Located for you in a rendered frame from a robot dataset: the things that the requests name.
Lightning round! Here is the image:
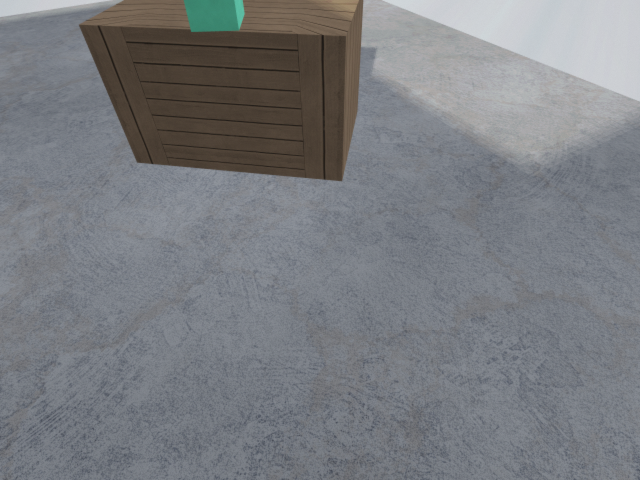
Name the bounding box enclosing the pedestal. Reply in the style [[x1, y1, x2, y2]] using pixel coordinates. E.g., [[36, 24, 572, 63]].
[[79, 0, 363, 181]]

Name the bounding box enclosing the carton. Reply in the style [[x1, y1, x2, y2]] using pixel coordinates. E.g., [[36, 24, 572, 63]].
[[184, 0, 245, 32]]

